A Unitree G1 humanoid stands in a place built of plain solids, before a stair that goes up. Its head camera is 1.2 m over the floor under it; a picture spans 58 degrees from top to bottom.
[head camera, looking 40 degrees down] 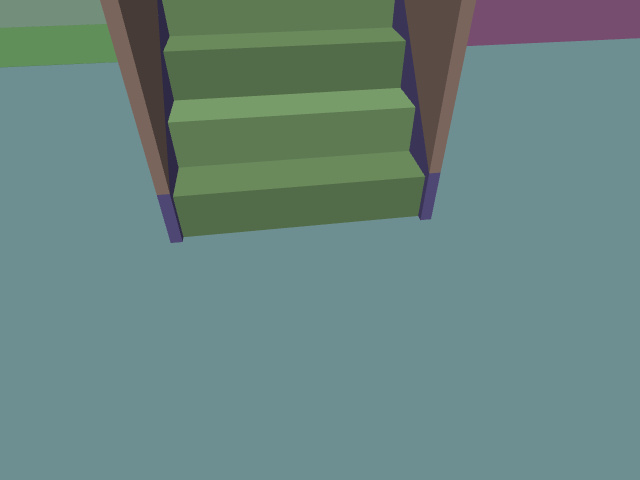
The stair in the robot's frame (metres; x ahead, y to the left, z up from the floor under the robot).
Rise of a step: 0.21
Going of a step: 0.23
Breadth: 1.06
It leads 8 degrees to the left of straight ahead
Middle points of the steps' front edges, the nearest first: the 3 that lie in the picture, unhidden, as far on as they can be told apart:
1.52 0.07 0.21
1.75 0.10 0.43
1.98 0.14 0.64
